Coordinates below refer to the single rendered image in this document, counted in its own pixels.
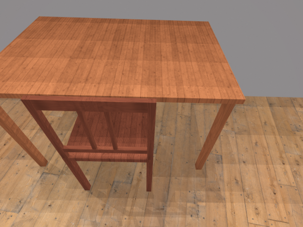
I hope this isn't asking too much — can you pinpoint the table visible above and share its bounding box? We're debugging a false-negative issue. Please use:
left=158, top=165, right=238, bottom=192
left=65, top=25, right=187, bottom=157
left=0, top=17, right=246, bottom=170

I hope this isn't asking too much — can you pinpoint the chair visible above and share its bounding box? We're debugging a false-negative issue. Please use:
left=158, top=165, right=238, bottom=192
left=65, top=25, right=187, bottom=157
left=21, top=95, right=156, bottom=192

